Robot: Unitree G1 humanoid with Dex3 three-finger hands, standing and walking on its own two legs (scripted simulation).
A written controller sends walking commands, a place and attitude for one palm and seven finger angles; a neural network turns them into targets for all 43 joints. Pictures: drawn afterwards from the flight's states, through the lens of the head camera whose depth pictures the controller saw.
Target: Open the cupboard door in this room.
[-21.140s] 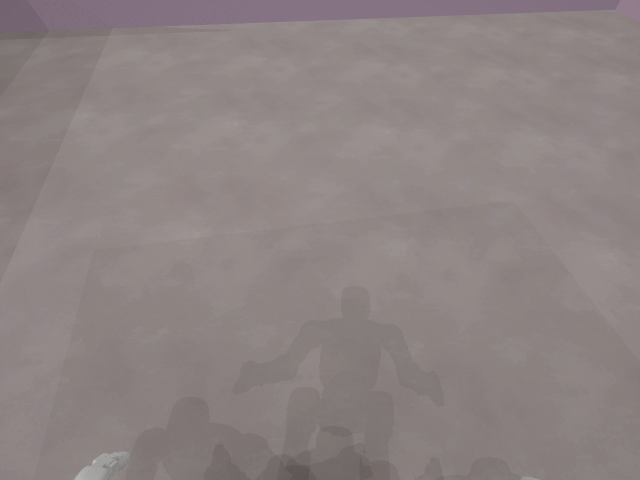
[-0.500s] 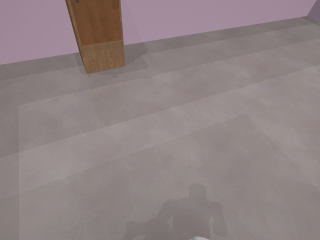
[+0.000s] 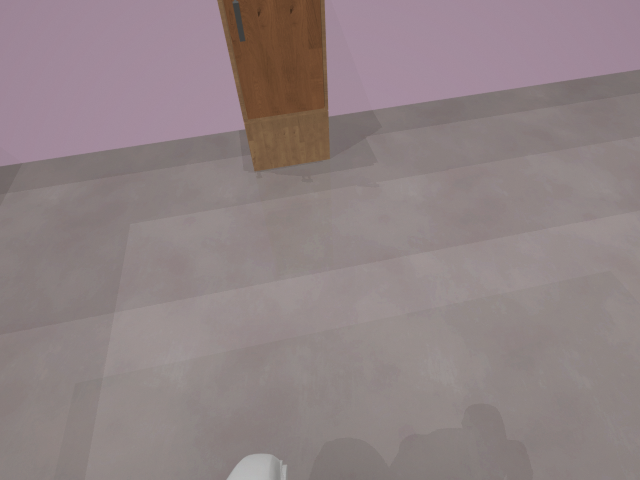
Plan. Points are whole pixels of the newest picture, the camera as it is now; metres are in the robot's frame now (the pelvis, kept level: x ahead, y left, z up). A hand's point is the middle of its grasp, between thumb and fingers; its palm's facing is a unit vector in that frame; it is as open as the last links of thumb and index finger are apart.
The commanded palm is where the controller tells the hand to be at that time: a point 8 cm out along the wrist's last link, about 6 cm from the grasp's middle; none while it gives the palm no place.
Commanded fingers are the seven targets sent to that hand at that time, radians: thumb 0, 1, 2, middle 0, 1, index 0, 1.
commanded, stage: turn or walk to find it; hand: left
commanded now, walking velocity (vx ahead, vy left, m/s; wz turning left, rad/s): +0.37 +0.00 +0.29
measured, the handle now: (238, 20) +1.62 +0.38 -0.04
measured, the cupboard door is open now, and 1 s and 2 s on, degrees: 0 0 0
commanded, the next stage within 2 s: stand and wait in 0.88 s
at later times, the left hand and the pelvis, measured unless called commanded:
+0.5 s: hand (167, 452) +0.20 +0.26 -0.18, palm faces +0.17 -0.97 -0.18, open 7.4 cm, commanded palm none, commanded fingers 0.00 0.90 0.90 -0.20 -0.30 -0.20 -0.30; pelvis +0.20 +0.08 +0.00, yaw +6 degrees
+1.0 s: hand (222, 307) +0.45 +0.22 -0.16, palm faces +0.18 -0.96 -0.23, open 7.2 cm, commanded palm none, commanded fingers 0.00 0.90 0.90 -0.20 -0.30 -0.20 -0.30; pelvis +0.41 +0.03 -0.01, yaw +8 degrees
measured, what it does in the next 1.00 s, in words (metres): walks ahead: left foot, then right foot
